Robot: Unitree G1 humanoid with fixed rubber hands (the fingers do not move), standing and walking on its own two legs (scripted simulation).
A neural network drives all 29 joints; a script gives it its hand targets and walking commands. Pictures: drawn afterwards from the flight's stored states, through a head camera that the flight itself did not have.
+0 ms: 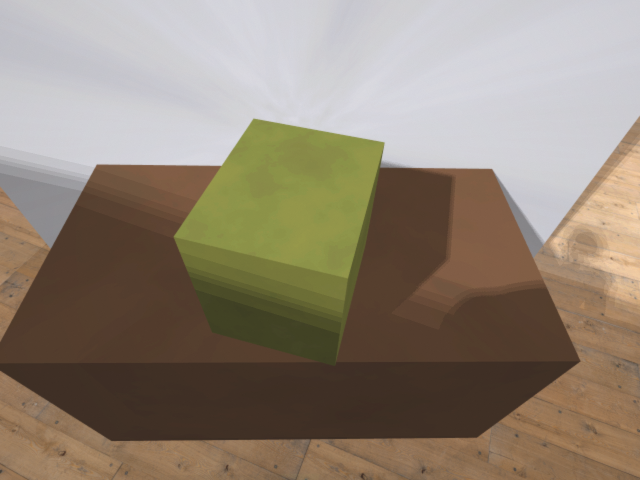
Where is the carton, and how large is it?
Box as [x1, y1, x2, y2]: [174, 119, 384, 365]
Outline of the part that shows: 253,119 174,235 174,238 212,332 334,365 365,244 384,142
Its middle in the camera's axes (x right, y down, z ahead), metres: -0.04 +0.00 +0.70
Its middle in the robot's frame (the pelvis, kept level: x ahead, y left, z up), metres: +0.51 +0.05 -0.07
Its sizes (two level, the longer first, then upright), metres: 0.292 0.239 0.279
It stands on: a pedestal, 0.56 m high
